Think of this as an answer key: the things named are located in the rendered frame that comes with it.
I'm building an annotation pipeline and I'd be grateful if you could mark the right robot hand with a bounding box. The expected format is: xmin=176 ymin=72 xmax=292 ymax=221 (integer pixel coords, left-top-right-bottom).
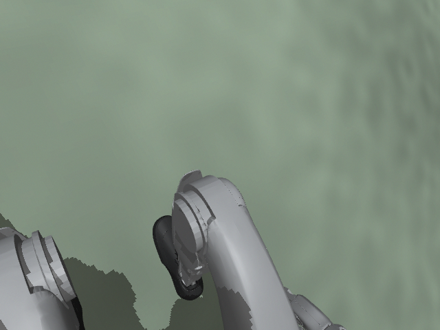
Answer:
xmin=284 ymin=287 xmax=333 ymax=330

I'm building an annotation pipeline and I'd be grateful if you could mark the left robot foot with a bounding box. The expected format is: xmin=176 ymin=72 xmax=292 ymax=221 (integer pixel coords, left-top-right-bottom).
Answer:
xmin=71 ymin=295 xmax=85 ymax=330

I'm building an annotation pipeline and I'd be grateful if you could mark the right robot foot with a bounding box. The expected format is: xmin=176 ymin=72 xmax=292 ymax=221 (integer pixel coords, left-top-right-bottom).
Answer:
xmin=153 ymin=215 xmax=204 ymax=300

